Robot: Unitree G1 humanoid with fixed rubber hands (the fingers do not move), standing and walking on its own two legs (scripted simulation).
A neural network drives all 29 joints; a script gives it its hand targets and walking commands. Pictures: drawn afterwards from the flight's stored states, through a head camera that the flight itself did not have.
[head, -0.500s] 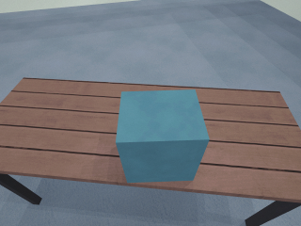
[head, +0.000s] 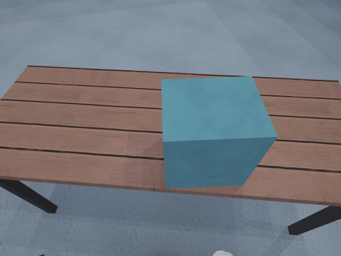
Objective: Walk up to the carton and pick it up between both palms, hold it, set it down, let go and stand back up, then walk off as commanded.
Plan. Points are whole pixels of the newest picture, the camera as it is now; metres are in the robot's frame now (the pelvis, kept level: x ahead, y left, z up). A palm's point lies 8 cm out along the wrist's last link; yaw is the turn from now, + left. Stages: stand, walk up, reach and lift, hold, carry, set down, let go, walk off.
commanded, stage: walk up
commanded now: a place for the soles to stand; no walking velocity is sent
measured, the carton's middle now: (205, 136) +0.43 -0.07 -0.02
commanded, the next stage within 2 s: none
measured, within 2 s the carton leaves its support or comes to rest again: neither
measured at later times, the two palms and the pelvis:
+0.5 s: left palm out of the picture +0.13 +0.27 -0.09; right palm out of the picture +0.04 -0.40 -0.09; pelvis +0.00 -0.05 +0.00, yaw -6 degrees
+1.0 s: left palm out of the picture +0.12 +0.24 -0.09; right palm out of the picture +0.06 -0.36 -0.09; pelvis +0.00 -0.05 +0.02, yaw -5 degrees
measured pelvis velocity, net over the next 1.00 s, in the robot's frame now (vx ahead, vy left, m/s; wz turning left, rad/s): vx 0.00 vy -0.05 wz -0.08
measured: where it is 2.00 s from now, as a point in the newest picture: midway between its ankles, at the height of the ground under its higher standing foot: outside the picture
